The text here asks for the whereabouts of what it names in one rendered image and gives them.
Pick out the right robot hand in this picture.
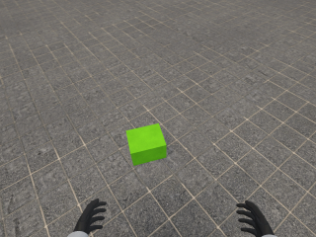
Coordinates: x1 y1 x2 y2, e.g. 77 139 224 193
236 200 275 237

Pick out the left robot hand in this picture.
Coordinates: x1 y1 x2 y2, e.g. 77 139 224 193
73 198 107 235

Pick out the carton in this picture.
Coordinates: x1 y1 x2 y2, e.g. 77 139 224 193
126 123 167 166

